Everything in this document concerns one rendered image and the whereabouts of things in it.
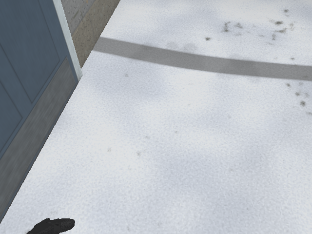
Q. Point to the left robot hand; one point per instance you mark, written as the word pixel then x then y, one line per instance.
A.
pixel 52 226

